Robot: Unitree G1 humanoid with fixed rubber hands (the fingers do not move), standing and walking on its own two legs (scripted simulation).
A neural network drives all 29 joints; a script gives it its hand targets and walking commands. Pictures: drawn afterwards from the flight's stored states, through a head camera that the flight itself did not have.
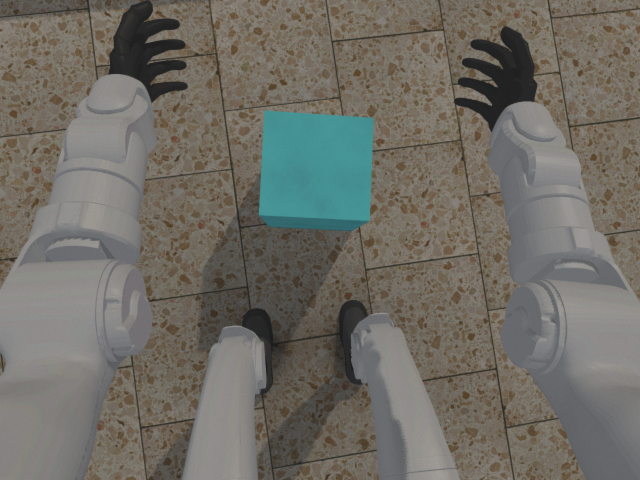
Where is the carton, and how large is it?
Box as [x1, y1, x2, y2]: [259, 111, 373, 230]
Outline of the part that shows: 264,111 259,215 269,226 352,230 368,221 373,118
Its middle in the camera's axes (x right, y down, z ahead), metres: -0.02 -0.14 +0.85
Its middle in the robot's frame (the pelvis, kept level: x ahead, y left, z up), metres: +0.53 -0.04 -0.52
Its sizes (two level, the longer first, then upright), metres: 0.210 0.200 0.250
